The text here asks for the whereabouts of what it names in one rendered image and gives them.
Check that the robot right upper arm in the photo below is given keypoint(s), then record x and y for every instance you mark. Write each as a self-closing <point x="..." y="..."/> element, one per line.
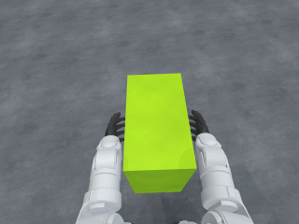
<point x="216" y="216"/>

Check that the carton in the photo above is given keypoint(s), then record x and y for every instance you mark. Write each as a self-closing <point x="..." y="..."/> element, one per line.
<point x="158" y="154"/>

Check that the robot right forearm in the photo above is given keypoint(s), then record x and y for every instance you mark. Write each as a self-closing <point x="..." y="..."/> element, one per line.
<point x="218" y="189"/>

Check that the robot right hand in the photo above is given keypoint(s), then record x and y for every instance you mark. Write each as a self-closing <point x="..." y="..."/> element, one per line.
<point x="200" y="124"/>

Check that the robot left hand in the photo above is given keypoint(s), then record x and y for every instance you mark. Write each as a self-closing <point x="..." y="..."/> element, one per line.
<point x="112" y="127"/>

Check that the robot left upper arm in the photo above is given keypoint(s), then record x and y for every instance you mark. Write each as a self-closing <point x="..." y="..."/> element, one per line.
<point x="104" y="218"/>

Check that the robot left forearm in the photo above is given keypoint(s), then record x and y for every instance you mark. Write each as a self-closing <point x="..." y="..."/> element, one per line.
<point x="104" y="188"/>

